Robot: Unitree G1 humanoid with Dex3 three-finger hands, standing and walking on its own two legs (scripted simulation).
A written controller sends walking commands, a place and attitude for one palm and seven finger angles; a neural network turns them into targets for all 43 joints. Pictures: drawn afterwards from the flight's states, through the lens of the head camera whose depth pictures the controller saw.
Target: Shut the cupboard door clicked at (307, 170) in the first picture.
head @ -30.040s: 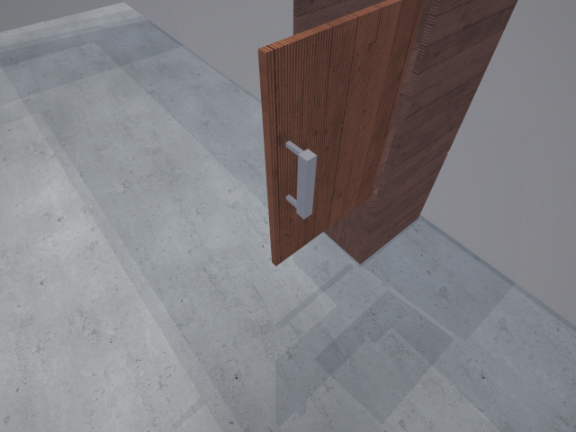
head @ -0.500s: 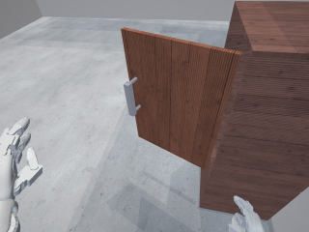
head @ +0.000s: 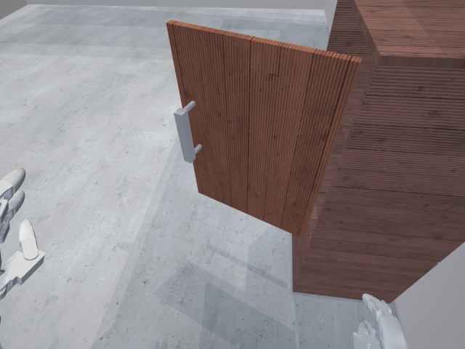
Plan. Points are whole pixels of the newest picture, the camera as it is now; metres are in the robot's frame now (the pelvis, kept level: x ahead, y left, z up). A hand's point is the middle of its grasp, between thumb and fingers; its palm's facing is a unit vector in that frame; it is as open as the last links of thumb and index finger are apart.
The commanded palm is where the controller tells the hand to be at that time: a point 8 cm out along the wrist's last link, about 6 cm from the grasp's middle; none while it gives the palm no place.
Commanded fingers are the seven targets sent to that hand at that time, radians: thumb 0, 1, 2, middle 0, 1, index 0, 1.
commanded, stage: step back with the hand held close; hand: left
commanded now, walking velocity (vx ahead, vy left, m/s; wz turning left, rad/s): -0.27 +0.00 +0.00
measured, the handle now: (190, 132) +0.65 +0.17 -0.02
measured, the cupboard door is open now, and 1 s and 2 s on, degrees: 69 69 69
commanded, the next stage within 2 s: stop stepping back and stand still in 1.30 s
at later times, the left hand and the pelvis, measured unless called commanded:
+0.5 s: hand out of the picture +0.11 +0.28 +0.16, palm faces +0.49 -0.76 -0.44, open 7.4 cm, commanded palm +0.05 +0.31 +0.18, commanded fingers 0.00 0.90 0.90 -0.20 -0.30 -0.20 -0.30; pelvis -0.08 +0.00 -0.02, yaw +1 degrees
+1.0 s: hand out of the picture +0.03 +0.29 +0.17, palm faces +0.54 -0.67 -0.50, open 7.4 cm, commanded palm -0.03 +0.30 +0.18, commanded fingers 0.00 0.90 0.90 -0.20 -0.30 -0.20 -0.30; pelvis -0.14 -0.01 -0.02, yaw +6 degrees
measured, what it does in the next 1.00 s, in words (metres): shifts its weight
